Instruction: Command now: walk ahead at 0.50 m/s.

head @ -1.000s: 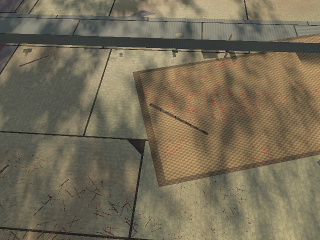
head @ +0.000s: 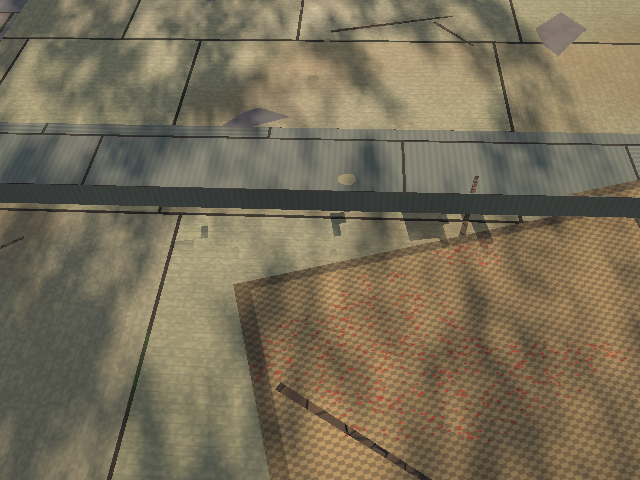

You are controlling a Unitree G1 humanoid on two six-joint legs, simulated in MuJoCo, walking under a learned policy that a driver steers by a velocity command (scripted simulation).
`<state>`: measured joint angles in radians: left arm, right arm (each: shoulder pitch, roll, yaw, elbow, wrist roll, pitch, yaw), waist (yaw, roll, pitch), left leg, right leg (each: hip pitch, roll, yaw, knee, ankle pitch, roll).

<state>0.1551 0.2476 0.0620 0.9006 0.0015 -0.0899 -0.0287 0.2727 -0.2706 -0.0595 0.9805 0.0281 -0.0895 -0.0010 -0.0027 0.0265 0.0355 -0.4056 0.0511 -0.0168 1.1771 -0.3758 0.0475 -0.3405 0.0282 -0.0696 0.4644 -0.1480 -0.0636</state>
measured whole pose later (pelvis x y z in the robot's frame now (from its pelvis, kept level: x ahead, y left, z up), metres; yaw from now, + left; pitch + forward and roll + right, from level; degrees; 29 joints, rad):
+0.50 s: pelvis +0.29 +0.06 -0.01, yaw +1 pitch +2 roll -1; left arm 0.32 0.27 0.06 0.99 -0.03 -0.08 0.00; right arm 0.10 -0.25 -0.06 0.89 0.01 -0.10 0.03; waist 0.02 -0.01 0.03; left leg -0.42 -0.01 0.06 0.54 -0.16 0.06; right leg -0.26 -0.01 0.03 1.09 -0.47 -0.04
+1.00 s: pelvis +0.58 +0.01 -0.02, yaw -7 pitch +2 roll +1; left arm 0.05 0.26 0.07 0.83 -0.02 -0.07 -0.05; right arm 0.31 -0.27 -0.07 0.98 -0.01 -0.06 -0.02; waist -0.03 0.00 0.03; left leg -0.04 0.04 0.10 0.72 -0.46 -0.02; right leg -0.51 0.02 -0.05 0.60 -0.12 -0.10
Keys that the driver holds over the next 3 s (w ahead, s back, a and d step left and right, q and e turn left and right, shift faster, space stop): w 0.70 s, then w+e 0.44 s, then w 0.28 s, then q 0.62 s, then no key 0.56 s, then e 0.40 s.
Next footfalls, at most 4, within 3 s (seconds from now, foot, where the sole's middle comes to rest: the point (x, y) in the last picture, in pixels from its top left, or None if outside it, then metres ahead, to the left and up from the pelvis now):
0.40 left None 0.41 0.15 -0.77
0.96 right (380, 367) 0.72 -0.08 -0.77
1.46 left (319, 256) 1.04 0.05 -0.77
1.96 right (408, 249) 1.06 -0.18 -0.77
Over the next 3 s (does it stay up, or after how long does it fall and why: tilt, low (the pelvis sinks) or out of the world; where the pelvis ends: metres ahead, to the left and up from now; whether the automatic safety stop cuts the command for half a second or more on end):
stays up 1.00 -0.06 0.00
